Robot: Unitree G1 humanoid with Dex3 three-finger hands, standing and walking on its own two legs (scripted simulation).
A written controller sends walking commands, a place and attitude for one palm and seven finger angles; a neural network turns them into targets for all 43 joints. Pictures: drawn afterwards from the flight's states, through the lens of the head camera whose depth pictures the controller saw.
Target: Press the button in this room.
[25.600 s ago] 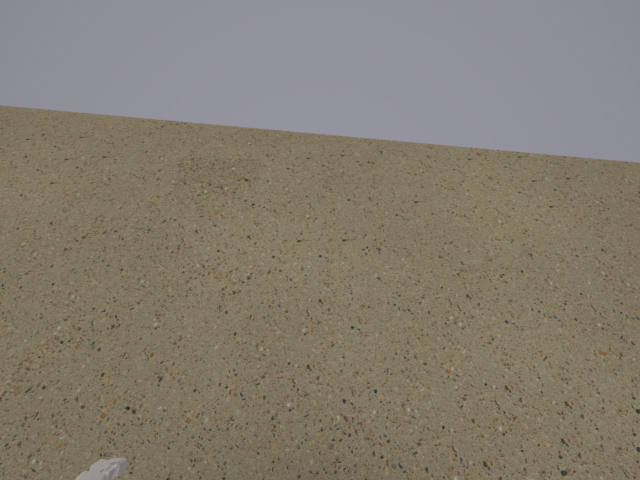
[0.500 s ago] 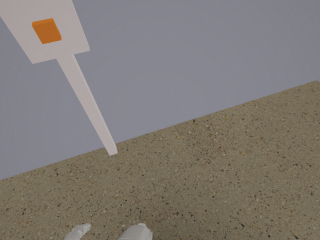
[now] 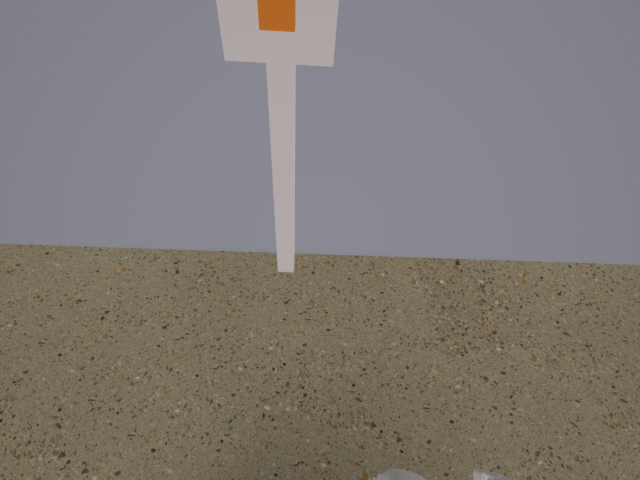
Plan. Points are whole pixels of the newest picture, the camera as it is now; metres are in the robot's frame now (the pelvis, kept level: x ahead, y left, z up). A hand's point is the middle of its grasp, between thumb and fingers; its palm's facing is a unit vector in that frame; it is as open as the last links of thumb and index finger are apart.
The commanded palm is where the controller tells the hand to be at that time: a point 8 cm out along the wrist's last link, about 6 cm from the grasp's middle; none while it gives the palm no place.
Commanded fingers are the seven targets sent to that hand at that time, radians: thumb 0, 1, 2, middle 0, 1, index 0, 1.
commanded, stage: take the last steps up to it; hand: left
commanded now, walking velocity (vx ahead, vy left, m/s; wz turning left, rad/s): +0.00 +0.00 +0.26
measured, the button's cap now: (277, 7) +0.82 +0.17 +0.17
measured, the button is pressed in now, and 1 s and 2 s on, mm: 0 0 0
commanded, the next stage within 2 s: come to a stop and stand still in 1.04 s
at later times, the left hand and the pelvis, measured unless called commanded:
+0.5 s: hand out of the picture -0.03 +0.11 -0.16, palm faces +0.17 -0.98 -0.14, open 7.4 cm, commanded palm none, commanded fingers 0.00 0.90 0.90 -0.20 -0.30 -0.20 -0.30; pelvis +0.06 -0.03 +0.01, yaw +5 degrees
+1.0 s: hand (202, 356) +0.30 +0.22 -0.16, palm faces +0.07 -0.98 -0.20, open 7.4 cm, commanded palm none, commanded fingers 0.00 0.90 0.90 -0.20 -0.30 -0.20 -0.30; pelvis +0.22 +0.01 +0.01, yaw +3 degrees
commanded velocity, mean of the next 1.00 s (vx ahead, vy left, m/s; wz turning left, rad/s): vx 0.27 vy -0.07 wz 0.00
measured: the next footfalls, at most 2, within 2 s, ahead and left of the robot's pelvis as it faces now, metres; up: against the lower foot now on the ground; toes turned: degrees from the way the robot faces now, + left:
right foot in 0.20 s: +0.04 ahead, -0.13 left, +0.00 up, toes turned -3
left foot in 0.66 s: +0.19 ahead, +0.13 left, +0.00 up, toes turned +14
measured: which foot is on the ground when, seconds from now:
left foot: down 0.00-0.22, up 0.24-0.64, down 0.66-1.00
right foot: up 0.00-0.18, down 0.20-0.66, up 0.68-1.00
